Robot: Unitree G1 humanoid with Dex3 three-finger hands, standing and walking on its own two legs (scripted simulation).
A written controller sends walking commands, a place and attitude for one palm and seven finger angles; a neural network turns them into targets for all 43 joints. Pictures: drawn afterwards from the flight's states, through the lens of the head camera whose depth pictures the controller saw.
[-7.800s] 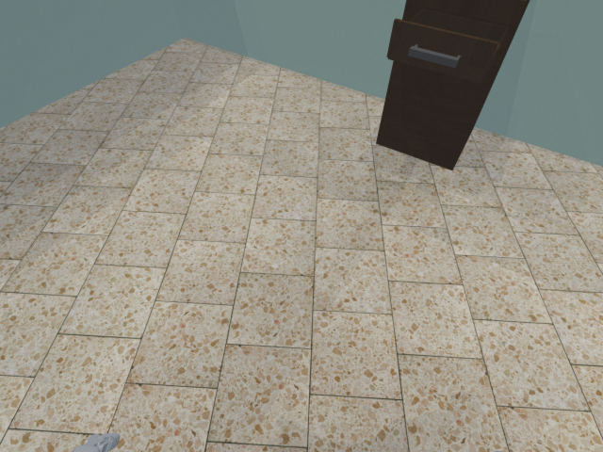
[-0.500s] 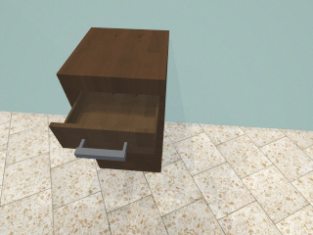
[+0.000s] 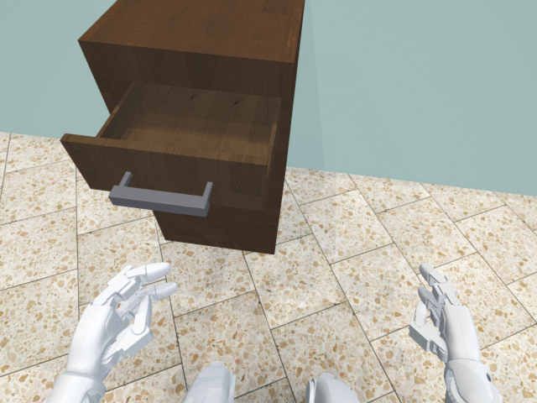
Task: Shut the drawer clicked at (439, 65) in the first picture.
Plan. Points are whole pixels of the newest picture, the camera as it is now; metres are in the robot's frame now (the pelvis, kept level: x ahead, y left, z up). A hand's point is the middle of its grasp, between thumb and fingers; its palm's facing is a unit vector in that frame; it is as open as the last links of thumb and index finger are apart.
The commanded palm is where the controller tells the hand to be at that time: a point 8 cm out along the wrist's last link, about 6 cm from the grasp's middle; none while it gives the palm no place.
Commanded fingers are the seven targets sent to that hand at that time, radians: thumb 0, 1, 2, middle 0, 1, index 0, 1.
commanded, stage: raise the hand and make a fist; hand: left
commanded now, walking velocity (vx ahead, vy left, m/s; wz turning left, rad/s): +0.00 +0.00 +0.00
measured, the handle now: (164, 191) +0.48 +0.25 -0.03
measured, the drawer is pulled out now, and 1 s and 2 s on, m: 0.20 0.20 0.20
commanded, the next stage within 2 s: bring the fist close to the handle in 1.44 s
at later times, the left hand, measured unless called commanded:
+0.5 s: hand (132, 283) +0.26 +0.21 +0.05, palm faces -0.06 -1.00 -0.04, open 3.4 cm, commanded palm +0.24 +0.26 +0.06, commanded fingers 0.00 0.90 0.90 -1.18 -1.36 -1.18 -1.36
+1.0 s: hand (142, 260) +0.28 +0.20 +0.06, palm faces -0.06 -1.00 -0.06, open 3.3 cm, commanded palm +0.27 +0.26 +0.07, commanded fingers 0.00 0.90 0.90 -1.40 -1.60 -1.40 -1.60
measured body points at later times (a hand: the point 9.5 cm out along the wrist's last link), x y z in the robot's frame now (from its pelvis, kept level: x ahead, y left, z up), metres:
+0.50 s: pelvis +0.00 +0.02 +0.01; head +0.08 +0.03 +0.45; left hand +0.25 +0.27 +0.05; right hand +0.14 -0.24 -0.08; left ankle +0.03 +0.14 -0.64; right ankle +0.03 -0.10 -0.64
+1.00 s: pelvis +0.02 +0.03 +0.02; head +0.09 +0.03 +0.46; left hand +0.28 +0.26 +0.07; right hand +0.21 -0.19 -0.06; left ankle +0.03 +0.14 -0.64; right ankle +0.03 -0.10 -0.64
